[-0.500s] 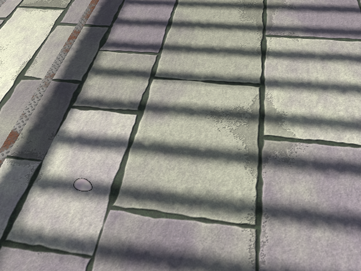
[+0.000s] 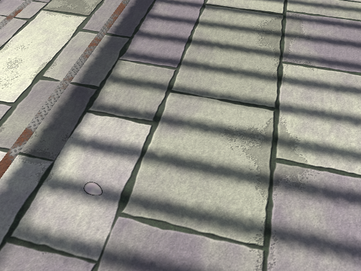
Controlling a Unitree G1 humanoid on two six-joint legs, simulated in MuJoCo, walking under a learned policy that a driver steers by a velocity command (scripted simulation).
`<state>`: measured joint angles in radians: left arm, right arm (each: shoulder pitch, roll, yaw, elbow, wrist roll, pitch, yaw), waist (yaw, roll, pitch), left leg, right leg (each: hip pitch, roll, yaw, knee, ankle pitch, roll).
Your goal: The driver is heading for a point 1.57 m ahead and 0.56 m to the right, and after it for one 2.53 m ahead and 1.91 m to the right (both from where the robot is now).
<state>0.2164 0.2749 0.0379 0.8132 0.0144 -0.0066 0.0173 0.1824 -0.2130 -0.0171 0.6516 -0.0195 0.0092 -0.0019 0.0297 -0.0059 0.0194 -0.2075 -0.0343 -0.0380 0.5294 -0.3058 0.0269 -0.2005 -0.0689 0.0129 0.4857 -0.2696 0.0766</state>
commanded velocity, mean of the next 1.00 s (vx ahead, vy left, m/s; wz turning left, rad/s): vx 0.14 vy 0.00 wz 0.01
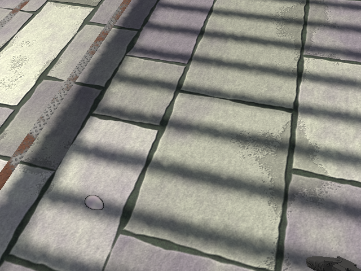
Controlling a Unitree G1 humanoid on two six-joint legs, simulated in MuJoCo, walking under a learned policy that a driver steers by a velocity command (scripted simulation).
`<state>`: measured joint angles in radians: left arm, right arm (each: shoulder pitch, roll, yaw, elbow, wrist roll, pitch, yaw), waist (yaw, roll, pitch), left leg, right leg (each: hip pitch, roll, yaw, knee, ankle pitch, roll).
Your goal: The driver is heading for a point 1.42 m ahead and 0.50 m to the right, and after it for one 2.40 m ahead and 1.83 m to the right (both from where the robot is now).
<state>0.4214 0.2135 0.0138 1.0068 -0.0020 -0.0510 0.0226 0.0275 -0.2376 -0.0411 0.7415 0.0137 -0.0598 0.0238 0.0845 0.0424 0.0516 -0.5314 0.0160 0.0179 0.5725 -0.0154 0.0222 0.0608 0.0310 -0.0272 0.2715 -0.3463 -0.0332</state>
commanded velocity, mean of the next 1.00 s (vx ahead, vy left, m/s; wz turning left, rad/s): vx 0.03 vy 0.00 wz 0.00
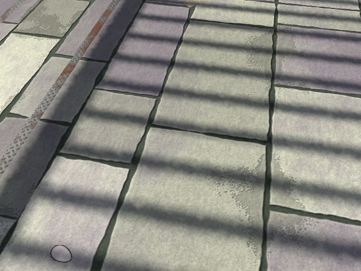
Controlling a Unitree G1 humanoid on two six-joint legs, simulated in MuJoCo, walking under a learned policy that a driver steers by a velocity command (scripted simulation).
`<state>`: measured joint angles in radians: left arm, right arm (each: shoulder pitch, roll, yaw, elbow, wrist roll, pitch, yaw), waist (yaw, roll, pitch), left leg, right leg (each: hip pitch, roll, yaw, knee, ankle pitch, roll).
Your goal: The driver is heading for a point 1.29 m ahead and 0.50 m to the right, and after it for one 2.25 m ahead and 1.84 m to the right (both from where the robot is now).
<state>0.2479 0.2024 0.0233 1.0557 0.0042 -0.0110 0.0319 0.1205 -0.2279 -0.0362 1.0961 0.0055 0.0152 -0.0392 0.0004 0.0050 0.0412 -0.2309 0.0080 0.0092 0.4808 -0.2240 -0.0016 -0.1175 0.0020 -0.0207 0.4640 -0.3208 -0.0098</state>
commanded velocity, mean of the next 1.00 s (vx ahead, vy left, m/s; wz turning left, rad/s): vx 0.38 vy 0.00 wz -0.34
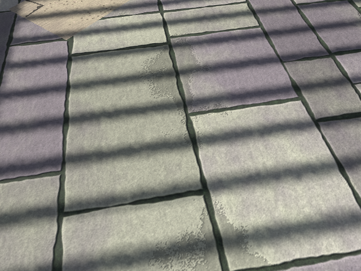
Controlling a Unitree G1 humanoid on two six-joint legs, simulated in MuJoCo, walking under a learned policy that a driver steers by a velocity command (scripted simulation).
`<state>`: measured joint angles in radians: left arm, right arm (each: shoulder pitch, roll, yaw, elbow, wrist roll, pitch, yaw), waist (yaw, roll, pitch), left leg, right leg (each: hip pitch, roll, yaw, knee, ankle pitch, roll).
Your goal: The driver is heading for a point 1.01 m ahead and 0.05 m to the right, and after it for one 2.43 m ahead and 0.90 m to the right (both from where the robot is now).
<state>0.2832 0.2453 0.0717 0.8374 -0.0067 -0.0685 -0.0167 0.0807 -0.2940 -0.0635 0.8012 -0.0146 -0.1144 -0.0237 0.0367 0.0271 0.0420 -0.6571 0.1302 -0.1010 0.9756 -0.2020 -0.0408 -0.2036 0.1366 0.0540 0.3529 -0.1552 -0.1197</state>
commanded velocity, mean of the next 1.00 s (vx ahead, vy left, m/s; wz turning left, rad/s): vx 0.08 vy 0.00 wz -0.39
